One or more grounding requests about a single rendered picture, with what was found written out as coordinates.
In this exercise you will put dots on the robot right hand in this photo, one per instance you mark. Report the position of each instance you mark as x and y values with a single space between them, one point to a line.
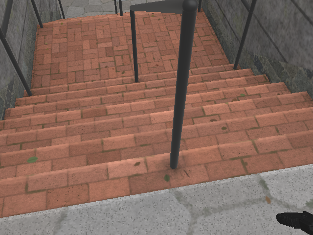
297 220

